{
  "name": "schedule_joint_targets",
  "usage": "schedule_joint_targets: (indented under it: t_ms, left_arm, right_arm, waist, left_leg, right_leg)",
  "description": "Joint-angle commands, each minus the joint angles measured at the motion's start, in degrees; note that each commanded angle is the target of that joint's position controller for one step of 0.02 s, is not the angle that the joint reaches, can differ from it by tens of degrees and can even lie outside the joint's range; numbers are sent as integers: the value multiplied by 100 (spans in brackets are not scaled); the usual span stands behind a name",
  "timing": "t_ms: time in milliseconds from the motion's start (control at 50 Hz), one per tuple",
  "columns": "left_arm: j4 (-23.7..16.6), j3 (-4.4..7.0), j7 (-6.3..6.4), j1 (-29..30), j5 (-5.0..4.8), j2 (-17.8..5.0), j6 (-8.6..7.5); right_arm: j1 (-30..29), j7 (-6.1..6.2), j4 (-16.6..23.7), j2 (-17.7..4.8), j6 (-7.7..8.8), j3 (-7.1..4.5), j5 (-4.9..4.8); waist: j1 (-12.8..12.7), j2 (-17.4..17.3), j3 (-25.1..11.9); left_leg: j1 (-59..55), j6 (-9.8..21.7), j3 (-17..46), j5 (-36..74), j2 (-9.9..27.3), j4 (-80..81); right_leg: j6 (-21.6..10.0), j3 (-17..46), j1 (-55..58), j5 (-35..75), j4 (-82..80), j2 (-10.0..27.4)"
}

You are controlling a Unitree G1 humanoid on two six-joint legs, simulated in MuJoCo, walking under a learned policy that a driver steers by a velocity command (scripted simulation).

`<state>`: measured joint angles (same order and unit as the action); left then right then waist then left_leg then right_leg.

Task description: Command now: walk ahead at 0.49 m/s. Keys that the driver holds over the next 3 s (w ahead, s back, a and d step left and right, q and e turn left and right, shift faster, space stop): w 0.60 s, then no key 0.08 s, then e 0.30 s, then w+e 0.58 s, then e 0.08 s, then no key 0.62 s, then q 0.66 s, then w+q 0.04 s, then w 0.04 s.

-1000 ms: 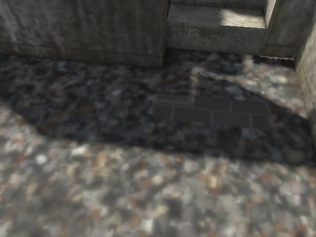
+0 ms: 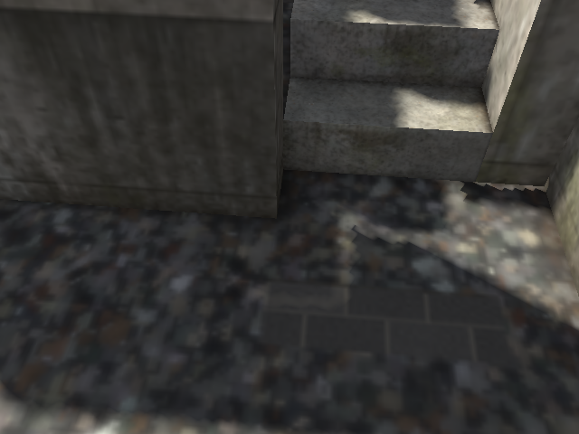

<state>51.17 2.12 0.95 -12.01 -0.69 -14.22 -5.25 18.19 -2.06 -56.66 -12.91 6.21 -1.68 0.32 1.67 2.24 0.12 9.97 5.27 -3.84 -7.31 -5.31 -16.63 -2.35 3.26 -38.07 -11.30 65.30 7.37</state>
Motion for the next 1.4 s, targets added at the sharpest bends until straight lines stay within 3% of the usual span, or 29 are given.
schedule_joint_targets:
  t_ms: [20, 200, 240, 280, 300, 320, 340, 360, 400, 420, 500, 660, 740, 800, 820, 840, 860, 880, 920, 960, 1020, 1140, 1240, 1260, 1280, 1300, 1320, 1340, 1400]
  left_arm:
    - [-242, 80, 40, -196, 72, -270, 17]
    - [-771, 16, -212, 1435, -57, -246, -104]
    - [-805, 55, -270, 1301, -58, -373, -155]
    - [-523, 234, -262, 253, -43, -682, -193]
    - [-227, 391, -217, -918, -8, -1096, -204]
    - [-73, 557, -204, -1691, 84, -1762, -155]
    - [-48, 429, -227, -1776, 71, -1312, -149]
    - [-137, 308, -226, -1242, 39, -954, -162]
    - [-341, 170, -254, -274, 47, -560, -139]
    - [-343, 125, -279, -102, 81, -422, -153]
    - [-75, 173, -263, -416, 103, -576, -195]
    - [238, 167, -62, -994, 64, -715, -51]
    - [384, 186, -8, -1075, 3, -776, 51]
    - [131, 226, 47, -434, -14, -837, 56]
    - [-78, 140, 57, -464, 93, -570, 19]
    - [10, -38, 39, -1329, 87, 57, 11]
    - [62, 28, 34, -1406, -71, -356, 31]
    - [-35, 149, 46, -965, -185, -742, 98]
    - [-104, 189, 131, -635, -36, -655, 384]
    - [-222, 173, 177, -703, 9, -428, 651]
    - [-472, 197, 143, -472, 111, -492, 676]
    - [-643, 257, -43, -49, 77, -616, 536]
    - [-269, 370, -102, -698, 24, -674, 559]
    - [14, 420, -87, -1262, -1, -722, 571]
    - [102, 504, -35, -1656, -16, -981, 552]
    - [-267, 595, -76, -1447, 68, -1694, 429]
    - [-512, 613, -125, -1024, 180, -1652, 222]
    - [-641, 535, -95, -675, 130, -1393, 92]
    - [-617, 424, -7, -734, -65, -981, 87]
  right_arm:
    - [-228, 113, 311, -754, 104, -118, -7]
    - [658, 219, 23, -974, -94, -182, -153]
    - [605, 232, 13, -1042, -155, -217, -156]
    - [386, 233, 71, -1015, -219, -197, -126]
    - [333, 229, 190, -792, -218, -100, -44]
    - [926, 174, 292, -126, -93, 105, -22]
    - [934, 144, 200, -328, 69, 77, -116]
    - [398, 122, 352, -888, 152, -71, -270]
    - [-187, 180, 485, -855, 128, -109, -199]
    - [-142, 208, 477, -775, 44, -144, -141]
    - [-117, 240, 500, -504, -165, -151, -94]
    - [-1729, 149, 976, -311, -94, -101, -52]
    - [-1892, 86, 1079, -524, -48, -152, -22]
    - [-791, 205, 824, -1112, 9, -392, 89]
    - [-208, 290, 762, -1546, 22, -479, 185]
    - [-24, 352, 799, -1757, -105, -518, 197]
    - [32, 368, 962, -1377, -217, -435, 132]
    - [-387, 402, 1120, -1091, -284, -358, 88]
    - [-1046, 456, 1158, -795, -319, -247, -22]
    - [-1401, 443, 1084, -934, -335, -285, 82]
    - [-1360, 446, 946, -1164, -267, -361, 58]
    - [-1558, 467, 859, -1397, -238, -480, -117]
    - [-1550, 363, 841, -1247, -467, -426, -201]
    - [-1591, 327, 891, -1015, -475, -367, -180]
    - [-1715, 233, 969, -604, -466, -261, -116]
    - [-2098, 220, 1333, -552, -363, -230, -15]
    - [-2436, 153, 1467, -870, -200, -265, -91]
    - [-2330, 121, 1444, -1085, -89, -318, -117]
    - [-2034, 149, 1128, -1043, 27, -360, 119]
  waist:
    - [-266, -436, 316]
    - [278, -519, 470]
    - [126, -595, 387]
    - [-466, -611, -201]
    - [-908, -309, -1032]
    - [-817, 1123, -1877]
    - [-850, 1271, -2252]
    - [-743, 862, -1383]
    - [-406, 117, -506]
    - [-214, 180, -319]
    - [-26, 139, -53]
    - [-417, 113, 333]
    - [-386, 281, 207]
    - [264, 203, -378]
    - [310, -301, -1234]
    - [29, -1838, -2039]
    - [208, -1675, -2715]
    - [152, -1163, -2160]
    - [-108, -635, -1173]
    - [-339, -953, -657]
    - [-325, -970, -703]
    - [-360, -1013, -611]
    - [-586, -749, -286]
    - [-731, -285, -181]
    - [-818, 869, 31]
    - [-700, 1516, 282]
    - [-688, 978, 435]
    - [-460, 834, 525]
    - [-251, 314, 116]
  left_leg:
    - [613, 977, 1179, 416, 1595, 1182]
    - [-842, 647, 1023, 356, 1875, 676]
    - [-1094, 555, 1102, 660, 2011, 360]
    - [-993, 347, 813, 2281, 1700, -874]
    - [-173, 146, 489, 2093, 1349, -2431]
    - [2274, -321, 64, -95, 375, -4796]
    - [3116, -266, 957, -2400, 244, -5741]
    - [3604, -134, 1066, -2073, 614, -6083]
    - [3262, -126, 796, -1092, 1141, -5525]
    - [2907, -147, 812, -813, 1312, -5173]
    - [2812, -310, 689, -197, 1363, -4561]
    - [2577, -414, 292, 1460, 970, -1903]
    - [2170, -253, 459, 1187, 772, -1350]
    - [544, -38, 537, 1908, 697, -644]
    - [-1207, 227, 1064, 4024, 1493, -1244]
    - [-3158, 1207, 2568, 5703, 3016, -1453]
    - [-3082, 1356, 3099, 4771, 3194, -1092]
    - [-2417, 1118, 2588, 3673, 2945, -813]
    - [-786, 829, 1836, 1873, 2589, -285]
    - [612, 807, 1276, 517, 2267, 336]
    - [835, 877, 1006, -461, 2389, 802]
    - [668, 444, 395, -1591, 2320, 1051]
    - [889, 41, 58, -2706, 2135, 258]
    - [1253, -166, -229, -2855, 1902, -592]
    - [2502, -530, -748, -2754, 1406, -2729]
    - [4230, -739, -65, -2612, 664, -4000]
    - [4692, -564, 691, -2045, 788, -4317]
    - [4806, -506, 791, -1320, 912, -4201]
    - [3704, -622, 722, -121, 971, -3326]
  right_leg:
    - [157, 7, -118, 926, -803, 238]
    - [93, -246, 41, 1239, -3340, -188]
    - [-68, -297, 373, 771, -3575, -285]
    - [-308, -575, 1850, 566, -3814, -624]
    - [-627, -23, 3544, 712, -3651, -127]
    - [-1528, 2469, 5900, 90, -3981, 1317]
    - [-1736, 3951, 6159, -378, -4779, 1623]
    - [-1397, 3148, 5452, -399, -4821, 1433]
    - [-1101, 1713, 3830, 437, -5147, 947]
    - [-987, 1275, 3323, 672, -5355, 715]
    - [-1083, 565, 2868, 1621, -5728, 497]
    - [-785, -238, 3083, 2627, -5653, 218]
    - [-642, 22, 3631, 3241, -4963, 389]
    - [-297, 184, 3613, 3339, -3736, -15]
    - [-58, 22, 2607, 1892, -2472, -522]
    - [314, -257, 608, -2236, -450, -1293]
    - [356, 373, 349, -3132, 586, -1202]
    - [371, 306, 14, -2738, 822, -898]
    - [513, 22, 118, -2078, 537, -413]
    - [551, -217, 929, -1703, 92, -333]
    - [398, -289, 1072, -1193, -320, -220]
    - [79, -579, 1578, -683, -1889, -255]
    - [-304, -1164, 2621, -840, -3659, -701]
    - [-522, -978, 3080, -1054, -4060, -753]
    - [-997, 717, 3680, -1867, -4728, 252]
    - [-1772, 3515, 3700, -3349, -5609, 1181]
    - [-1891, 3788, 3633, -3550, -6093, 1414]
    - [-1645, 3280, 3706, -2714, -5970, 1256]
    - [-1047, 1854, 3475, -611, -5609, 647]
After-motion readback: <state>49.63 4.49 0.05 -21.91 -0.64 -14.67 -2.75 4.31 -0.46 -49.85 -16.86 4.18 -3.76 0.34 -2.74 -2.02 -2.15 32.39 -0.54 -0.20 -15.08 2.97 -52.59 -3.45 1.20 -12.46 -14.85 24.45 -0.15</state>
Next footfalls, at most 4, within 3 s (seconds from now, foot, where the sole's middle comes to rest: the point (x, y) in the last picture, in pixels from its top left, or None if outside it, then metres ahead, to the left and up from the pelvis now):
0.30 right None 0.34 -0.17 -0.78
0.80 left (268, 391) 0.62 0.06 -0.78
1.28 right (379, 430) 0.52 -0.19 -0.78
1.70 left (325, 302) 0.87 -0.09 -0.78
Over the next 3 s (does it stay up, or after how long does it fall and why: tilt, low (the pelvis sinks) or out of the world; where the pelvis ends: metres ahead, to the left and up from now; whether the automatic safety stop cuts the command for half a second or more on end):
stays up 0.79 -0.16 0.00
